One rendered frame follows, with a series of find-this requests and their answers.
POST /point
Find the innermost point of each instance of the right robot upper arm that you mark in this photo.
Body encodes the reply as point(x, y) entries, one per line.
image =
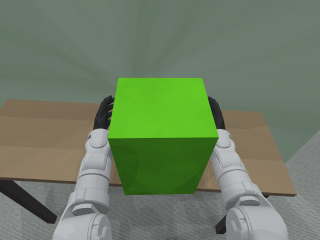
point(254, 223)

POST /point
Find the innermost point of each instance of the robot left forearm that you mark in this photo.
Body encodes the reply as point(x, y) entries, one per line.
point(91, 191)

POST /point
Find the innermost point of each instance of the carton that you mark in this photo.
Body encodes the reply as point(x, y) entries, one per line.
point(162, 134)

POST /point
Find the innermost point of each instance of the left robot upper arm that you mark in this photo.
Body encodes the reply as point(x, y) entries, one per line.
point(93, 226)

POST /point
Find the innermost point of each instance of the left robot hand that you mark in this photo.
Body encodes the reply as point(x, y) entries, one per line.
point(101, 119)

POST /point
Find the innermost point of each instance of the table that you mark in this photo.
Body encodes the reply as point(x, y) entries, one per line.
point(44, 141)

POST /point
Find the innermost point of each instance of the right robot hand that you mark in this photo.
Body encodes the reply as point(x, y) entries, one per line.
point(217, 114)

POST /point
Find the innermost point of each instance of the robot right forearm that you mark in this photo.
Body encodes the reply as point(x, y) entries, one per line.
point(232, 177)

